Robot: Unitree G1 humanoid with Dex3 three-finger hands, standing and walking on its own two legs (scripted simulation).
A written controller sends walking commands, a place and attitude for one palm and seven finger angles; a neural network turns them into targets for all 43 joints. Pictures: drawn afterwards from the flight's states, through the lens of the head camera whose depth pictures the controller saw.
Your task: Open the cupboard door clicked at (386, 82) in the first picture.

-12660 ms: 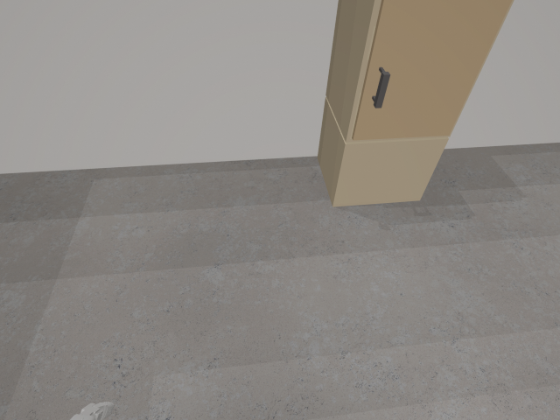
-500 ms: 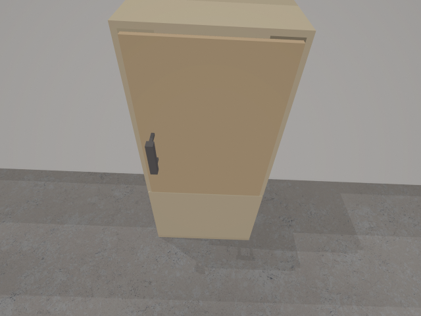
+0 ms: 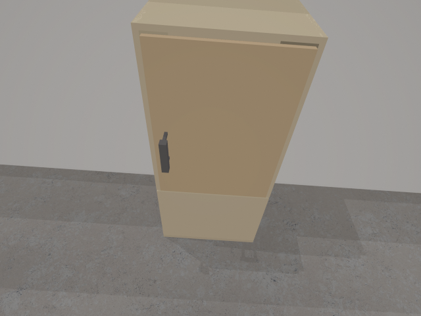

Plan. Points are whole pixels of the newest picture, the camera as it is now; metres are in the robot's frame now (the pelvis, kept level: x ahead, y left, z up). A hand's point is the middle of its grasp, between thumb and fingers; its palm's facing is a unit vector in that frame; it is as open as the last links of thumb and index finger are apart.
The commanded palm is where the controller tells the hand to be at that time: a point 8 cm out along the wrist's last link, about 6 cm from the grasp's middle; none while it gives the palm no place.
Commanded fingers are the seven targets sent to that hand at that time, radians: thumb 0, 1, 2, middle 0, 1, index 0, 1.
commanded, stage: shuffle to correct the standing spot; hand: left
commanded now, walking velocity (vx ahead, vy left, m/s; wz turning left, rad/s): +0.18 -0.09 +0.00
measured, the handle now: (165, 152) +0.62 +0.18 -0.10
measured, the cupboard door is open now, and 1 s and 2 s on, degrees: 0 0 0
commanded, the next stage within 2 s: come to a stop and stand still in 0.50 s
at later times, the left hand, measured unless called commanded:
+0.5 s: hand out of the picture +0.01 +0.13 -0.18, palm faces +0.01 -0.99 -0.11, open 7.4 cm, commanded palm none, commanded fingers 0.00 0.90 0.90 -0.20 -0.30 -0.20 -0.30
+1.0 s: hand out of the picture +0.09 +0.10 -0.19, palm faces +0.05 -0.99 -0.15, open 7.3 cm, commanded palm none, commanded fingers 0.00 0.90 0.90 -0.20 -0.30 -0.20 -0.30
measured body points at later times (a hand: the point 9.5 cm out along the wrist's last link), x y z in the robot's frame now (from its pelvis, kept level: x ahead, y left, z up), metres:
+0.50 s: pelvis +0.04 -0.02 +0.00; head +0.03 +0.00 +0.45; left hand +0.01 +0.18 -0.17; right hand +0.01 -0.23 -0.15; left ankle +0.07 +0.08 -0.74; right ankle +0.04 -0.14 -0.69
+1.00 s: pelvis +0.10 -0.06 -0.01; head +0.12 -0.04 +0.44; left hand +0.09 +0.15 -0.17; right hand +0.14 -0.30 -0.15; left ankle +0.14 +0.04 -0.74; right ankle +0.09 -0.16 -0.74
